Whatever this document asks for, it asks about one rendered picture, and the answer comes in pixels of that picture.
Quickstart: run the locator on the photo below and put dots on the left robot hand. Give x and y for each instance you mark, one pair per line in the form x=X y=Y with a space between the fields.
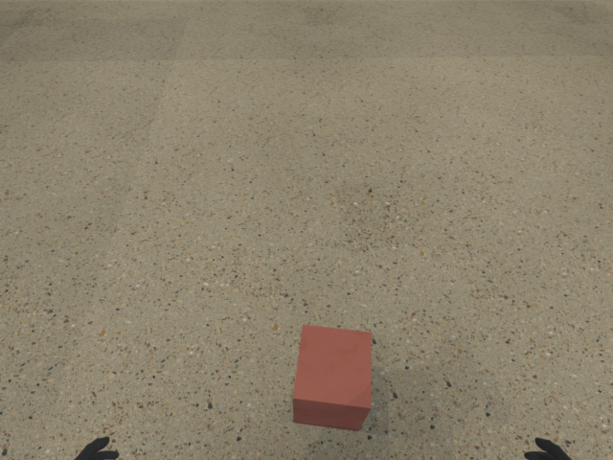
x=91 y=451

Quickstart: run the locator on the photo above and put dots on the right robot hand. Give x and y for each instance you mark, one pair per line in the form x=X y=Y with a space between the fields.
x=553 y=452

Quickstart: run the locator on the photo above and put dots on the carton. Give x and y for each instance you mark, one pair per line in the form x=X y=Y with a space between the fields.
x=333 y=385

